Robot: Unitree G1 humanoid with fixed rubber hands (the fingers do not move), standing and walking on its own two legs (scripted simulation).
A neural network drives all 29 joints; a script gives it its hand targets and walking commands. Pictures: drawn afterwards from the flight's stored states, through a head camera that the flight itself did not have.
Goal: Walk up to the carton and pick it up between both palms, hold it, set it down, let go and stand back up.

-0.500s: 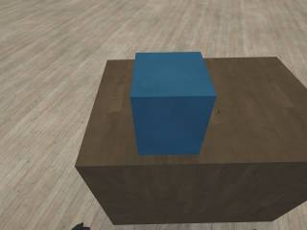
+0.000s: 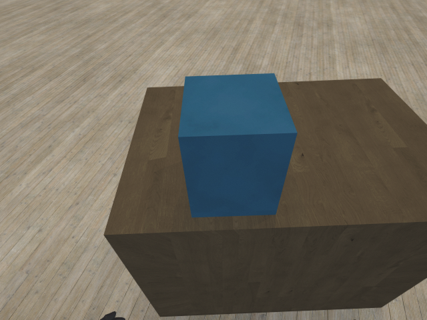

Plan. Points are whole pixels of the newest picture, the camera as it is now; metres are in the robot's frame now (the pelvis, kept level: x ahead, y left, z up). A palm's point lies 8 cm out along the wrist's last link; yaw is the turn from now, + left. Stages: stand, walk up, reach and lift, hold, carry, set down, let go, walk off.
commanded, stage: stand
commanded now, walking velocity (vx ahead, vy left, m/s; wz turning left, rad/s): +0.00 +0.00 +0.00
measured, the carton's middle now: (231, 147) +0.49 +0.00 +0.07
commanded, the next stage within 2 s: none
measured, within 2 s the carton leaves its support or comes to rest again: neither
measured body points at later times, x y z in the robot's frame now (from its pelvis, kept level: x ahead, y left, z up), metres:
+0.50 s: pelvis +0.00 +0.00 +0.00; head +0.00 +0.00 +0.45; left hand +0.13 +0.25 -0.10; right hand +0.10 -0.27 -0.11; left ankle +0.01 +0.11 -0.73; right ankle +0.03 -0.13 -0.73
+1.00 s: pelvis +0.00 +0.00 +0.00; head +0.01 +0.00 +0.45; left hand +0.14 +0.25 -0.11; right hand +0.08 -0.28 -0.11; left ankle +0.01 +0.11 -0.73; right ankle +0.03 -0.13 -0.73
